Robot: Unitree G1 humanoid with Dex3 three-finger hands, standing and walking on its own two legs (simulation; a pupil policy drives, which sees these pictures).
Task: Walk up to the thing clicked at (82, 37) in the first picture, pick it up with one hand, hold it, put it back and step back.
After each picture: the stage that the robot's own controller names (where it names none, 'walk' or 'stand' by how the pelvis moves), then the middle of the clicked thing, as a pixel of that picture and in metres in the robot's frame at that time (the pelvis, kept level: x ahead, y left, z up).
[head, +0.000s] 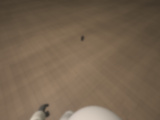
stand; (82, 38) +1.82 +0.21 -0.72
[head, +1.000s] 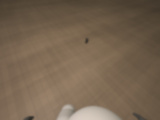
walk; (86, 40) +1.69 +0.14 -0.70
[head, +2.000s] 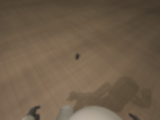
walk; (77, 56) +1.09 +0.16 -0.70
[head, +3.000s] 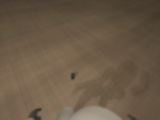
walk; (72, 76) +0.67 +0.18 -0.71
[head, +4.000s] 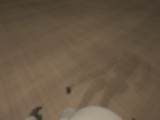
walk; (68, 90) +0.45 +0.23 -0.71
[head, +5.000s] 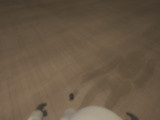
stand; (71, 96) +0.36 +0.20 -0.72
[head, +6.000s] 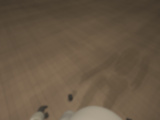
stand; (70, 97) +0.35 +0.20 -0.72
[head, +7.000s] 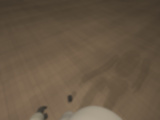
stand; (70, 98) +0.35 +0.20 -0.73
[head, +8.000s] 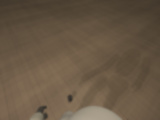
stand; (70, 98) +0.34 +0.20 -0.73
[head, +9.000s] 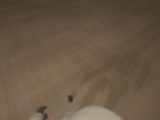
go down; (70, 98) +0.34 +0.20 -0.73
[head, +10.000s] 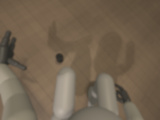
go down; (59, 58) +0.42 +0.25 -0.33
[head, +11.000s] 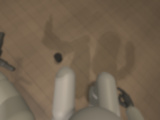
approach; (58, 58) +0.41 +0.26 -0.30
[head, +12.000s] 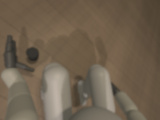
close in; (33, 54) +0.39 +0.29 -0.22
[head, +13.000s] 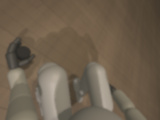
close; (23, 54) +0.38 +0.30 -0.22
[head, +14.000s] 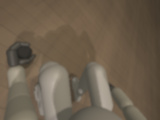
close; (24, 53) +0.38 +0.29 -0.22
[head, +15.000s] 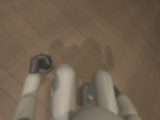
lift; (45, 64) +0.30 +0.28 -0.13
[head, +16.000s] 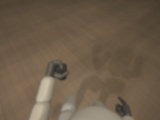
lift; (61, 72) +0.32 +0.18 +0.02
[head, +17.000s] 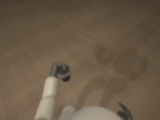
hold; (65, 73) +0.32 +0.17 +0.00
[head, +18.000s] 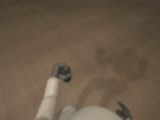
hold; (66, 74) +0.32 +0.17 -0.01
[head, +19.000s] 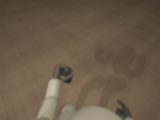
crouch; (67, 75) +0.32 +0.16 -0.03
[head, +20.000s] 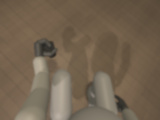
lower; (50, 50) +0.45 +0.25 -0.10
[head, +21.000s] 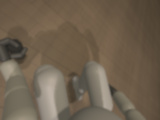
lower; (17, 50) +0.41 +0.31 -0.22
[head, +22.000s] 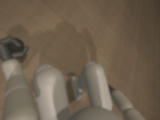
lower; (17, 49) +0.41 +0.31 -0.22
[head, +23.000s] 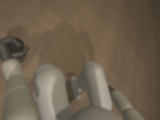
lower; (17, 49) +0.41 +0.31 -0.22
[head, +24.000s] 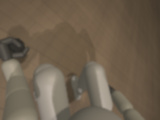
lower; (18, 49) +0.41 +0.31 -0.22
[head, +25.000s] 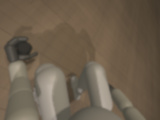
open; (23, 51) +0.40 +0.28 -0.23
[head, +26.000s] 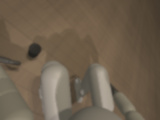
stand; (34, 51) +0.40 +0.27 -0.23
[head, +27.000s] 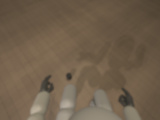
stand; (69, 76) +0.39 +0.20 -0.54
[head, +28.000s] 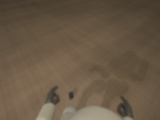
stand; (71, 95) +0.37 +0.18 -0.66
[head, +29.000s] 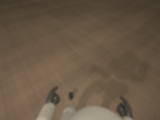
stand; (71, 95) +0.37 +0.18 -0.67
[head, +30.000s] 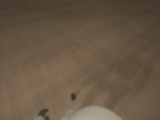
stand; (73, 96) +0.39 +0.17 -0.72
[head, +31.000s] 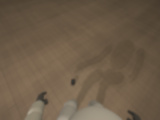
walk; (73, 82) +0.45 +0.15 -0.71
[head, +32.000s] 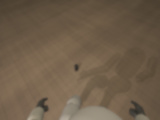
walk; (76, 67) +0.69 +0.22 -0.69
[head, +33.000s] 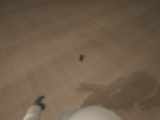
stand; (81, 57) +1.00 +0.18 -0.70
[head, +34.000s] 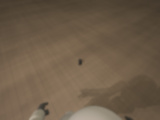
stand; (80, 62) +1.00 +0.17 -0.72
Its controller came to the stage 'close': yes
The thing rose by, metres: 0.70
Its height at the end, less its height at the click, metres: +0.00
